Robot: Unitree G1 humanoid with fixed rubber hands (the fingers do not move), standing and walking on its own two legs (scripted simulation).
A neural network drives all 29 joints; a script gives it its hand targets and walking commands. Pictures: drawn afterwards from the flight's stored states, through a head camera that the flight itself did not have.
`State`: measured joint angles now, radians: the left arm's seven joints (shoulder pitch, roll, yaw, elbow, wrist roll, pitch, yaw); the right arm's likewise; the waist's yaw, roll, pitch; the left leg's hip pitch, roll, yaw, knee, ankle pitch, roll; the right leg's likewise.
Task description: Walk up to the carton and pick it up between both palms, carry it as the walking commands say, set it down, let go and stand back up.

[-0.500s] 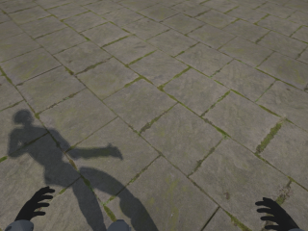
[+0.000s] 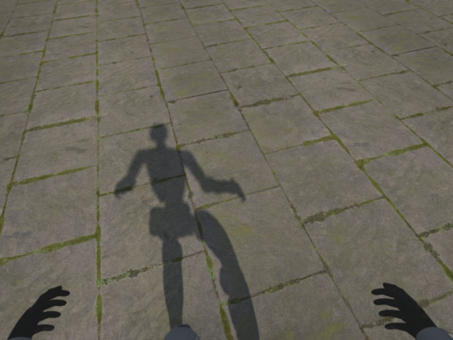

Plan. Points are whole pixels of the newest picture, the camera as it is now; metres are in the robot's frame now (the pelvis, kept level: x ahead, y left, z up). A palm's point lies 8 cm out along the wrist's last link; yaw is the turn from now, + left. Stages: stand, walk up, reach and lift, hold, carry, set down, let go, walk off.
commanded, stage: walk up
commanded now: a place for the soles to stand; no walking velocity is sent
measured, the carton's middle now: out of the picture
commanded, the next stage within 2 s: none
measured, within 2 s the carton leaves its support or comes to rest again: neither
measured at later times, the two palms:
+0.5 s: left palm out of the picture +0.10 +0.46 -0.05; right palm (292, 201) +0.42 -0.13 -0.06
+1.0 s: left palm out of the picture +0.11 +0.59 -0.05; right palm (178, 139) +0.62 +0.16 -0.05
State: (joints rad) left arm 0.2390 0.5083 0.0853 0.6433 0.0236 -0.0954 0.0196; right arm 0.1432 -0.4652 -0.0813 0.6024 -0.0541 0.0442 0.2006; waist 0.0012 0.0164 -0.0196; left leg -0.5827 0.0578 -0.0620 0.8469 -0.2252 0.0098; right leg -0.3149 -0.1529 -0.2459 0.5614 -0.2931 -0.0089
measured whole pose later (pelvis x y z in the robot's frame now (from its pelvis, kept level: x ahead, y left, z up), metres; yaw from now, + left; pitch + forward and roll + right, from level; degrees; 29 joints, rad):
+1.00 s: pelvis +0.28 +0.27 +0.00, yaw +46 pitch +3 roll -1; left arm 0.28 0.52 0.08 0.71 0.01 -0.12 -0.03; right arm 0.14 -0.46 -0.09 0.67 -0.03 -0.01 0.16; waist 0.00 0.03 -0.05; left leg -0.43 0.01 0.06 0.52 -0.16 0.07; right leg -0.32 -0.18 -0.13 0.97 -0.38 -0.02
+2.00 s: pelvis +0.57 +0.72 +0.00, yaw +72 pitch +0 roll +0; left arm 0.27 0.51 0.06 0.72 0.00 -0.11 -0.05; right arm 0.25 -0.47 -0.09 0.70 -0.03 -0.05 0.12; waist 0.00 0.04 0.00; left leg -0.29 -0.04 0.05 0.48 -0.21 0.09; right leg -0.49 -0.14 -0.03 1.00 -0.31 -0.02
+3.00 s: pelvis +0.71 +1.28 -0.01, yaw +79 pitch +0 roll +2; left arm 0.31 0.50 0.06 0.73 0.00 -0.11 -0.06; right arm 0.26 -0.46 -0.08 0.70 -0.03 -0.07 0.10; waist 0.00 0.01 0.01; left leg -0.13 -0.02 0.13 0.51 -0.38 0.06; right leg -0.52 -0.10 -0.09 0.67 -0.18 -0.01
